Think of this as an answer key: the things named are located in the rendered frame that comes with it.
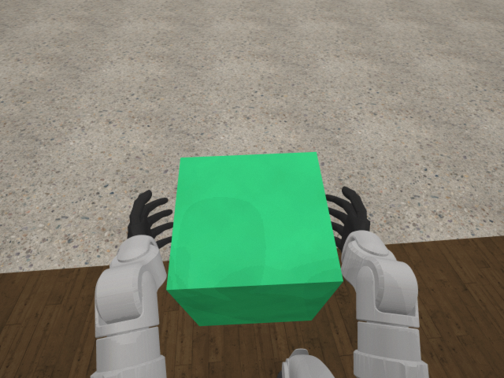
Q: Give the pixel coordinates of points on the robot right forearm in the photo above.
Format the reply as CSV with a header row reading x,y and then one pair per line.
x,y
386,297

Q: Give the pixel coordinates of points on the carton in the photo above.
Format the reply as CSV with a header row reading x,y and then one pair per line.
x,y
252,239

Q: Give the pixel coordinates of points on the robot right hand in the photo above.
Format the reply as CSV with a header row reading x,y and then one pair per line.
x,y
356,219

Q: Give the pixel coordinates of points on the robot right thigh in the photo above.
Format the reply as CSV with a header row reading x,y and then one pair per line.
x,y
305,366

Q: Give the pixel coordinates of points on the robot left forearm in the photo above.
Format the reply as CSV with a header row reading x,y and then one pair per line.
x,y
125,306

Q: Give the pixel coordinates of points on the robot left hand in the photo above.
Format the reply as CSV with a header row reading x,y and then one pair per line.
x,y
140,223

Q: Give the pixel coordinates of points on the right robot shin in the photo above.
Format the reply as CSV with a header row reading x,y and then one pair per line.
x,y
299,351

